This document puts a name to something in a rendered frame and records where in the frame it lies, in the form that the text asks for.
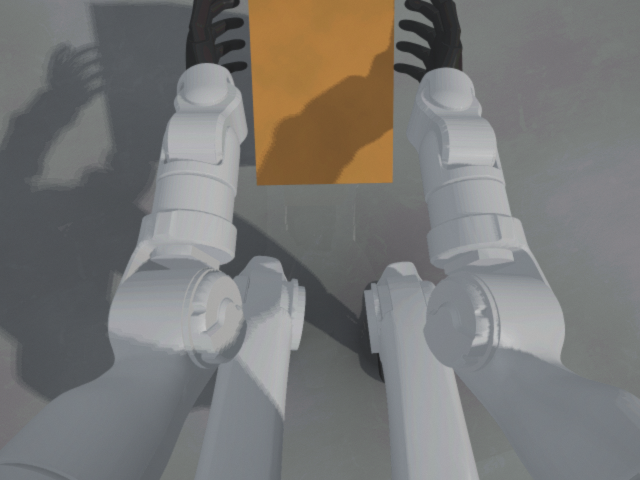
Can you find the left robot thigh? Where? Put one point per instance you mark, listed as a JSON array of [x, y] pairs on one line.
[[244, 434]]

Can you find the robot right forearm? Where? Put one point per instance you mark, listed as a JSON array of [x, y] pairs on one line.
[[471, 224]]

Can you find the robot left hand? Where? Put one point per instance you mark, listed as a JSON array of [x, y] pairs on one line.
[[200, 45]]

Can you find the robot right hand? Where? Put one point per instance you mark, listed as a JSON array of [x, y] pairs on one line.
[[443, 39]]

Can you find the carton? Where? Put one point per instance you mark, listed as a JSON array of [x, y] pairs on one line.
[[323, 86]]

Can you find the robot left forearm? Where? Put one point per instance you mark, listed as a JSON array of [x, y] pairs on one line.
[[191, 221]]

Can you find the left robot upper arm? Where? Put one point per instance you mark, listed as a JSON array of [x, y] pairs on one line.
[[169, 331]]

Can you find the robot right foot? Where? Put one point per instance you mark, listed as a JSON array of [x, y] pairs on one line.
[[380, 369]]

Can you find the right robot upper arm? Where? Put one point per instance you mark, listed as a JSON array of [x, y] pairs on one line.
[[503, 334]]

